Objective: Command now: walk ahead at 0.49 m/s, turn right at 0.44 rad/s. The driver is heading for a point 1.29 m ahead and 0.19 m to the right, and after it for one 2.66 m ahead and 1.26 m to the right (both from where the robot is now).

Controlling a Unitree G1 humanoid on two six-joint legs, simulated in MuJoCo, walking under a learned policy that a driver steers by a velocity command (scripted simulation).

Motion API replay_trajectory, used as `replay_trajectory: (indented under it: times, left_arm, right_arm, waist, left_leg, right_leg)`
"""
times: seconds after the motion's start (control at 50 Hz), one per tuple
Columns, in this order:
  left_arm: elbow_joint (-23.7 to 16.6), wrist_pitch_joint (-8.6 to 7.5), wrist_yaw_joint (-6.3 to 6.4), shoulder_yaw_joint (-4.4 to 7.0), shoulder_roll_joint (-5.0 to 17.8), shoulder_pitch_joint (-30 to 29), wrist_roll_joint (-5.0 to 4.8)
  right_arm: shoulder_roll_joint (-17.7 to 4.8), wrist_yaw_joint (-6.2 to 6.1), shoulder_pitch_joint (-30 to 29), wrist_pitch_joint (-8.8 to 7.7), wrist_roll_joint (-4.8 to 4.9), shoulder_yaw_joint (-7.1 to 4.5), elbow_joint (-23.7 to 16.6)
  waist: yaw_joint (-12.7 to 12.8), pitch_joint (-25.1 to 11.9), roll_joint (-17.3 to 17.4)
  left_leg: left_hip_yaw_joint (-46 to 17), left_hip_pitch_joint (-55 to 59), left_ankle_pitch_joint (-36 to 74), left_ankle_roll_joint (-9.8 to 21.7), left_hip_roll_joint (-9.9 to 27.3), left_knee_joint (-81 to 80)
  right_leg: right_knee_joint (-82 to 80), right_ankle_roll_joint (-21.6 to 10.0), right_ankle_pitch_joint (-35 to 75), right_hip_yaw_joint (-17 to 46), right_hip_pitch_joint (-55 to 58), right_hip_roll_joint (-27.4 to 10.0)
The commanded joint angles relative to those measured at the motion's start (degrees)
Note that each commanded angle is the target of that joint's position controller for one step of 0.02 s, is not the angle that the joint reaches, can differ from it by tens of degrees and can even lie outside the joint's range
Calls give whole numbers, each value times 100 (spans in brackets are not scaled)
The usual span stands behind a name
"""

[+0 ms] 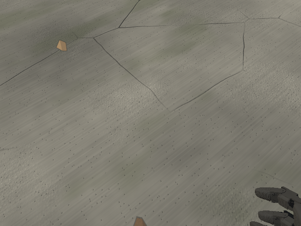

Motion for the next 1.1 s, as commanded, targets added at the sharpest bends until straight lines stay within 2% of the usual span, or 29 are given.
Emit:
replay_trajectory:
  times: [0.02,0.04,0.06,0.08,0.1,0.12,0.14,0.16,0.18,0.28,0.38,0.46,0.5,0.54,0.56,0.58,0.6,0.62,0.64,0.68,0.78,0.84,0.88,0.98,1.02,1.04,1.06,1.08,1.1]
  left_arm:
    - [-443,-30,39,241,1000,-392,14]
    - [-532,-34,11,168,797,-448,86]
    - [-714,-38,18,16,338,-314,285]
    - [-855,-99,11,-56,121,502,-12]
    - [-668,-64,39,85,760,224,-124]
    - [-746,-30,26,145,938,-334,-102]
    - [-764,-3,30,138,839,-550,-38]
    - [-809,21,17,157,764,-751,39]
    - [-870,58,-20,149,649,-686,14]
    - [-1164,157,-102,60,361,-1226,84]
    - [-1412,61,-301,-20,299,-2044,77]
    - [-1712,80,-401,18,435,-2528,67]
    - [-1755,125,-406,128,639,-2282,94]
    - [-1391,196,-316,435,1137,-739,66]
    - [-1233,266,-190,588,1636,10,11]
    - [-1468,181,-202,585,2060,-390,9]
    - [-1542,84,-256,445,1513,-339,46]
    - [-1427,10,-255,334,1159,-495,97]
    - [-1414,-38,-258,262,973,-828,110]
    - [-1457,-91,-223,138,677,-1317,232]
    - [-1055,-238,-143,141,793,-1318,275]
    - [-930,-206,-55,102,754,-1388,317]
    - [-784,-179,-11,102,806,-1211,323]
    - [-617,94,100,181,964,-1271,192]
    - [-678,214,192,205,987,-1412,139]
    - [-719,243,226,185,935,-1405,145]
    - [-894,189,226,106,770,-1131,333]
    - [-972,146,112,-27,389,-679,394]
    - [-841,108,2,52,875,-781,293]
  right_arm:
    - [-869,-78,573,-96,21,-389,-238]
    - [-1074,-131,1266,-93,-34,-487,-145]
    - [-1463,-193,2220,-25,-70,-576,-52]
    - [-1643,-99,2223,45,-138,-596,92]
    - [-983,-82,1912,50,-79,-467,20]
    - [-708,-99,1650,59,-37,-391,21]
    - [-622,-82,1408,57,-71,-355,57]
    - [-480,-72,1248,55,-105,-326,125]
    - [-548,-89,1158,24,-150,-343,176]
    - [-739,-116,1153,-78,-56,-461,463]
    - [-1027,-166,1284,12,-12,-532,674]
    - [-1243,-172,1548,138,112,-605,870]
    - [-1425,-202,1549,223,154,-655,882]
    - [-1358,-242,1499,297,178,-607,832]
    - [-914,-247,1738,267,-51,-434,709]
    - [-413,-195,2015,112,-116,-240,342]
    - [-1055,-116,1427,-66,80,-360,311]
    - [-1106,-72,1187,-133,255,-358,267]
    - [-1000,-111,1189,-140,186,-323,356]
    - [-983,-132,1373,-22,33,-350,521]
    - [-671,-158,1301,221,-16,-277,610]
    - [-447,-89,967,175,3,-199,577]
    - [-380,-14,668,149,24,-175,479]
    - [-644,207,575,168,-33,-290,202]
    - [-820,239,1153,174,-66,-396,252]
    - [-1043,184,1697,156,-74,-508,345]
    - [-1573,81,2031,175,-124,-622,265]
    - [-1650,13,1825,222,-191,-592,111]
    - [-1243,3,1744,289,-111,-502,-23]
  waist:
    - [-884,-361,-782]
    - [-1253,-929,-635]
    - [-1501,-1930,332]
    - [-985,-2313,2207]
    - [-1082,-1501,1129]
    - [-1139,-814,600]
    - [-1009,-508,208]
    - [-933,-230,129]
    - [-776,-202,473]
    - [-758,54,166]
    - [-1026,191,10]
    - [-1067,274,50]
    - [-818,-49,238]
    - [46,-903,141]
    - [165,-1408,-820]
    - [-451,-2177,-1865]
    - [5,-2223,-964]
    - [-80,-1420,-742]
    - [-357,-896,-224]
    - [-686,-598,-409]
    - [-785,-204,-365]
    - [-623,-174,-477]
    - [-438,-208,-446]
    - [-487,-216,-565]
    - [-801,-500,-585]
    - [-1089,-820,-311]
    - [-1069,-1457,641]
    - [-686,-2229,1571]
    - [-998,-2598,625]
  left_leg:
    - [170,1877,-110,280,-81,-323]
    - [-119,3016,-248,531,338,-256]
    - [-1317,4478,-619,834,1477,-138]
    - [-3984,5253,-2120,1626,2488,-1033]
    - [-3758,4625,-2923,1464,2260,-1282]
    - [-2670,3951,-2442,1277,2021,-1293]
    - [-2000,3348,-1580,1214,1759,-1394]
    - [-1431,2940,-1003,1138,1479,-1551]
    - [-1098,2651,-693,1172,1461,-1692]
    - [-86,2489,349,1362,1499,-2103]
    - [868,2647,611,1146,1345,-2139]
    - [1198,3297,1286,955,1532,-1788]
    - [1413,3526,3128,829,1521,-980]
    - [1706,2819,3691,547,1228,1156]
    - [1696,1218,591,276,887,3046]
    - [754,-935,-3348,-19,-357,4928]
    - [-202,-1504,-3078,83,-59,5201]
    - [-50,-1682,-2538,205,223,4900]
    - [21,-1385,-2075,223,527,4373]
    - [19,-637,-1582,163,841,3853]
    - [203,-456,-703,-132,760,2880]
    - [362,25,579,-83,502,1518]
    - [400,175,1157,-28,358,951]
    - [501,-282,-56,261,172,471]
    - [712,340,-421,469,-123,196]
    - [607,1181,598,672,-206,-330]
    - [-889,2726,3288,1246,887,-82]
    - [-3255,4281,4123,2604,2174,-244]
    - [-3044,4155,3128,2469,2008,-482]
  right_leg:
    - [458,-568,2513,960,-865,-1110]
    - [1547,-392,2377,770,-1278,-790]
    - [3335,-182,586,230,-2098,-280]
    - [4851,7,-1577,-43,-3747,90]
    - [5444,50,-1138,118,-4230,-344]
    - [5459,60,-585,-56,-4309,-526]
    - [5339,105,-213,-151,-4083,-717]
    - [5061,100,20,-157,-3970,-837]
    - [4969,133,186,-186,-3726,-958]
    - [4031,271,819,-312,-4007,-1074]
    - [2424,142,2083,-751,-3607,-925]
    - [1841,-143,1656,-1026,-3538,-757]
    - [1773,-384,1050,-1357,-2912,-384]
    - [1373,-772,1202,-1480,-693,86]
    - [1357,-1153,1418,73,1042,-892]
    - [313,-2351,-170,3659,2393,-2201]
    - [-220,-2147,-632,3775,2301,-2245]
    - [-237,-1864,-280,2786,1619,-2119]
    - [-205,-1624,514,2022,719,-1881]
    - [-383,-1446,1803,1164,-352,-1588]
    - [-680,-1299,4167,-297,-1034,-1335]
    - [-671,-904,4361,-1119,-1115,-973]
    - [-658,-817,4250,-1193,-874,-1105]
    - [227,-809,4816,-1083,232,-1580]
    - [1272,-651,5544,-1139,241,-1501]
    - [2325,-372,5228,-1359,-32,-1170]
    - [4096,17,2836,-1525,-1321,-579]
    - [5962,420,-1904,-950,-3242,583]
    - [6310,361,-1689,-45,-3372,157]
